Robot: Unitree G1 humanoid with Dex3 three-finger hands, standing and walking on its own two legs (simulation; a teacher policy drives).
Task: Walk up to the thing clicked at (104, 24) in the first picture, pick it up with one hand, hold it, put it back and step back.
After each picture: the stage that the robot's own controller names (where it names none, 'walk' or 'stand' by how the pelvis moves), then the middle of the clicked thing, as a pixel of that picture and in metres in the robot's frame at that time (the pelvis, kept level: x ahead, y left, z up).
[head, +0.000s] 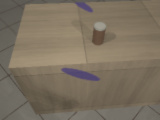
stand; (98, 33) +0.70 -0.09 -0.06
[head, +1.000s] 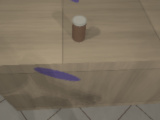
walk; (79, 29) +0.63 +0.03 -0.03
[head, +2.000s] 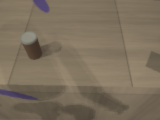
stand; (32, 46) +0.51 +0.25 -0.03
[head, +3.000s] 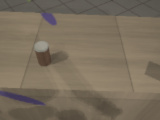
stand; (43, 54) +0.54 +0.20 -0.06
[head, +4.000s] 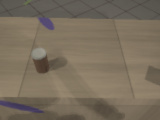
stand; (40, 61) +0.51 +0.20 -0.07
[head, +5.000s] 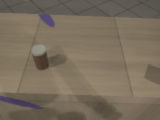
stand; (40, 57) +0.52 +0.20 -0.07
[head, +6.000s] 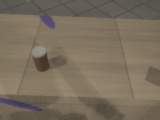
stand; (40, 59) +0.51 +0.20 -0.07
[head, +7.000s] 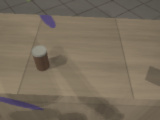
stand; (41, 58) +0.52 +0.20 -0.07
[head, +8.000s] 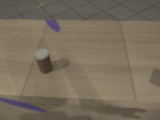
rise first; (44, 61) +0.51 +0.22 -0.06
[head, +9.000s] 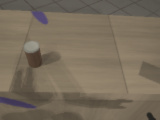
go down; (33, 54) +0.53 +0.20 -0.05
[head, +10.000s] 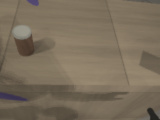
go down; (24, 41) +0.52 +0.20 -0.01
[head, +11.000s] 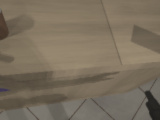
close in; out of the picture +0.53 +0.22 +0.03
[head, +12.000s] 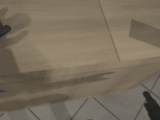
close; out of the picture +0.54 +0.22 +0.04
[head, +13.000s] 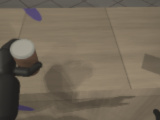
lift; (26, 58) +0.38 +0.17 +0.11
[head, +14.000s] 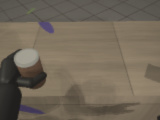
hold; (31, 69) +0.32 +0.17 +0.14
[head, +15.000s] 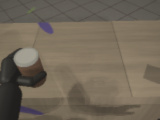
hold; (31, 68) +0.33 +0.16 +0.14
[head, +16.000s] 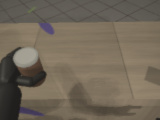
hold; (31, 68) +0.32 +0.16 +0.14
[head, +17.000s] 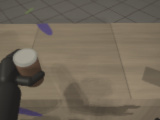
crouch; (30, 68) +0.33 +0.17 +0.13
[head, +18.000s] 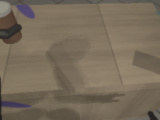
crouch; (6, 23) +0.48 +0.21 +0.15
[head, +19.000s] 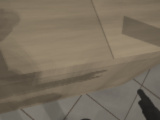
lower; out of the picture +0.53 +0.23 +0.05
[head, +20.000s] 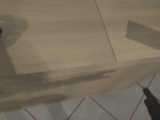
lower; out of the picture +0.52 +0.22 +0.04
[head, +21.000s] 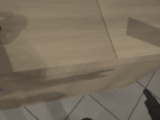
lower; out of the picture +0.52 +0.22 +0.04
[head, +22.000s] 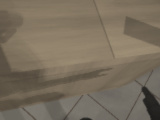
lower; out of the picture +0.53 +0.23 +0.04
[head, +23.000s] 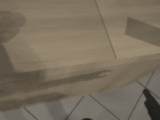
loosen; out of the picture +0.53 +0.22 +0.04
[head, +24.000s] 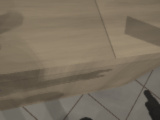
withdraw; out of the picture +0.53 +0.23 +0.04
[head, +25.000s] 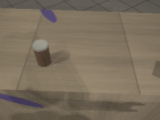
sink last; (42, 53) +0.51 +0.20 -0.02
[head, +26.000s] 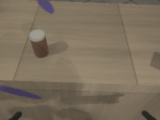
stand; (39, 44) +0.54 +0.21 +0.00
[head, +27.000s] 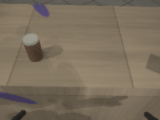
stand; (33, 48) +0.52 +0.22 +0.00
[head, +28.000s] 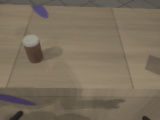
stand; (33, 49) +0.52 +0.22 +0.00
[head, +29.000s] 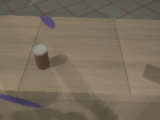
stand; (41, 57) +0.53 +0.21 -0.06
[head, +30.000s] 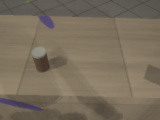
stand; (40, 59) +0.51 +0.20 -0.07
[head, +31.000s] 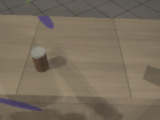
stand; (40, 59) +0.51 +0.21 -0.07
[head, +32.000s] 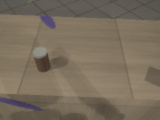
walk; (41, 59) +0.51 +0.20 -0.07
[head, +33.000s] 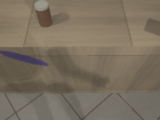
walk; (43, 14) +0.69 +0.20 -0.04
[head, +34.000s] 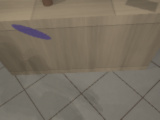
walk; out of the picture +0.97 +0.26 -0.05
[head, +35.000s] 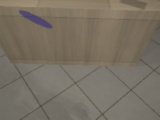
stand; out of the picture +1.14 +0.23 -0.05
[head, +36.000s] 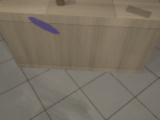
stand; out of the picture +1.15 +0.18 -0.07
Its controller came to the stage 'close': yes
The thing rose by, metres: 0.21
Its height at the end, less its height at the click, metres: +0.00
